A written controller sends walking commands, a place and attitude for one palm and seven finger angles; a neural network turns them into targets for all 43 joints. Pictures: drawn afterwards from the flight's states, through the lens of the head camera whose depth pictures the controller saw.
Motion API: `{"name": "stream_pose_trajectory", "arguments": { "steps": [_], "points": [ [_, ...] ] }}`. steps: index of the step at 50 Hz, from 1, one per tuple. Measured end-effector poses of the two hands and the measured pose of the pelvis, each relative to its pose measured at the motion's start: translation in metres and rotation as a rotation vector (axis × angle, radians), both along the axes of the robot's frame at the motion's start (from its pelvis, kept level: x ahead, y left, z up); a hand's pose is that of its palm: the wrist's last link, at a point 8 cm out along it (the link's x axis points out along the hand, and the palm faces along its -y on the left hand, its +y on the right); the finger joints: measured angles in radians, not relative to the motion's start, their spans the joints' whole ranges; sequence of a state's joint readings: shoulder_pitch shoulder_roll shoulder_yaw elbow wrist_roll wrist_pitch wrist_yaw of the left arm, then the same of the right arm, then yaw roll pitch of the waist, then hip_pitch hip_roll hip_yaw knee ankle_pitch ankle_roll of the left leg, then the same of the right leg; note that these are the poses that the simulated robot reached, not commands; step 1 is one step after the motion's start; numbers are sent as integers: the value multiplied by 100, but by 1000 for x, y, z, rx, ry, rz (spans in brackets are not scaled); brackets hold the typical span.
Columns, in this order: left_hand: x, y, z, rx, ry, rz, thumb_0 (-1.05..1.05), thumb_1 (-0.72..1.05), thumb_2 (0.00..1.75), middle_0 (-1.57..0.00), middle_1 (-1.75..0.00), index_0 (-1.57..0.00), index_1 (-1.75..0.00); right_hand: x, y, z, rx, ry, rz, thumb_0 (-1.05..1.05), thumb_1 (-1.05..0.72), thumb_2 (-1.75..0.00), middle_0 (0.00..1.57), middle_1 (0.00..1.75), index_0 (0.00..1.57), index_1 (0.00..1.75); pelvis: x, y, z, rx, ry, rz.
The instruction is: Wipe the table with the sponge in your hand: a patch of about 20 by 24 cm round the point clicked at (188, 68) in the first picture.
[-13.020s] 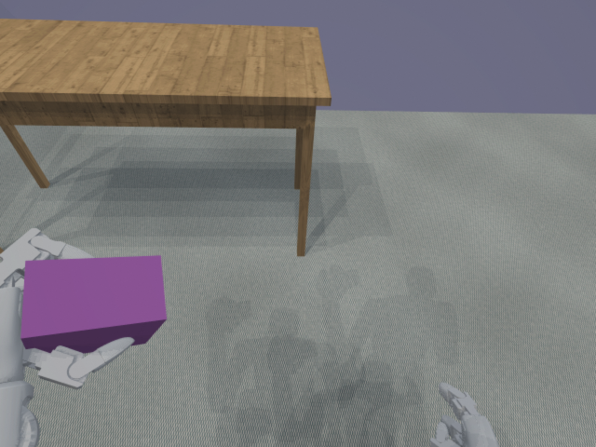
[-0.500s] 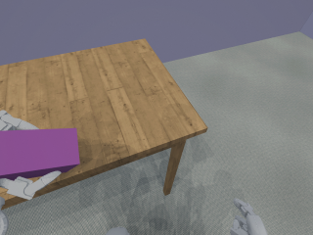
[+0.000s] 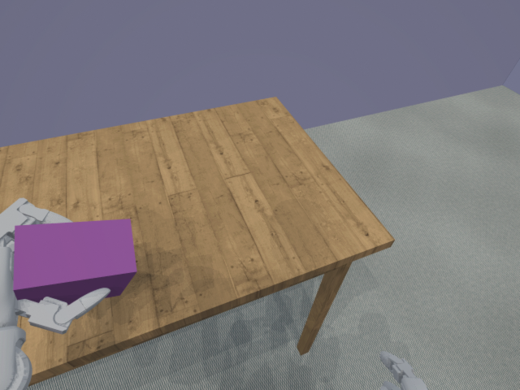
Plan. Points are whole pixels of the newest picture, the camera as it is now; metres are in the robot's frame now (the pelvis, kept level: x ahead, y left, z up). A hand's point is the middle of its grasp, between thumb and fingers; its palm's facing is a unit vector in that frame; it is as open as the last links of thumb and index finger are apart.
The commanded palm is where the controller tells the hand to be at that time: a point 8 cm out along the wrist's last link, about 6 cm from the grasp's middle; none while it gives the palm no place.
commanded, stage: come to a stop and stand still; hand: left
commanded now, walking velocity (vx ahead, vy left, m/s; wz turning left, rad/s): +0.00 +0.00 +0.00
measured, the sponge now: (92, 264) +0.22 +0.23 +0.13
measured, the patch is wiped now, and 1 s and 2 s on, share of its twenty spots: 0.00 0.00 0.00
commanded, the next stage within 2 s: look again from close up in 1.78 s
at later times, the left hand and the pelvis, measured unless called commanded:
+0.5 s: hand (53, 247) +0.22 +0.27 +0.16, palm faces +0.38 -0.77 -0.51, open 10.4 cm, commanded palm +0.16 +0.28 +0.18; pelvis +0.00 +0.00 +0.00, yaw +0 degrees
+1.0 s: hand (80, 212) +0.27 +0.25 +0.17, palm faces +0.34 -0.83 -0.44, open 10.4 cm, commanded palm +0.20 +0.28 +0.18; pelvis +0.03 +0.01 +0.00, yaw -4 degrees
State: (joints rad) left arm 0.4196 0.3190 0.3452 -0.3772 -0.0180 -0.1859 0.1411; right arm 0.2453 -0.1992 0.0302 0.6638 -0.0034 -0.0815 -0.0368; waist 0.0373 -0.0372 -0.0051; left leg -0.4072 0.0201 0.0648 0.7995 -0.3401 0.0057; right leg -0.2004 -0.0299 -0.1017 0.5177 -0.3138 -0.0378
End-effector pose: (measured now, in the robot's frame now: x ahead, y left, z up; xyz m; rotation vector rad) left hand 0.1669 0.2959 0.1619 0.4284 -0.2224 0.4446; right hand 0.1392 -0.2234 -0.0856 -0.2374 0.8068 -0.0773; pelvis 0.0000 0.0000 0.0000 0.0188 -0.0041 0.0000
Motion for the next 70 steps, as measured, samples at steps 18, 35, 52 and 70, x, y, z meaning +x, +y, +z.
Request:
{"name": "stream_pose_trajectory", "arguments": {
  "steps": [18, 35, 52, 70],
  "points": [
    [17, 9, 38, 139, -20, -157, -1, -53, 101, -68, -136, -71, -135, 37, 44, 30, 54, -143, 13, 1, -90, -90, 20, 30, 20, 30, 6, 20, 5, -32, 14, -19],
    [40, -33, 22, 99, 39, -173, -2, -53, 101, -68, -136, -71, -135, -2, -31, 0, 34, -45, -77, 2, -90, -90, 20, 30, 20, 30, -4, -6, 2, -17, 6, -69],
    [66, 3, 29, 112, -32, -166, -2, -53, 101, -68, -136, -71, -135, 45, 0, 20, -22, -99, -69, 2, -90, -90, 20, 29, 20, 30, 30, 20, 3, -32, 10, -64],
    [52, 48, 16, 47, -32, -160, -2, -53, 101, -68, -136, -71, -135, 69, 73, 35, -10, -147, 36, 1, -90, -90, 20, 30, 20, 30, 27, 61, 5, -46, 7, -41]
  ]
}}
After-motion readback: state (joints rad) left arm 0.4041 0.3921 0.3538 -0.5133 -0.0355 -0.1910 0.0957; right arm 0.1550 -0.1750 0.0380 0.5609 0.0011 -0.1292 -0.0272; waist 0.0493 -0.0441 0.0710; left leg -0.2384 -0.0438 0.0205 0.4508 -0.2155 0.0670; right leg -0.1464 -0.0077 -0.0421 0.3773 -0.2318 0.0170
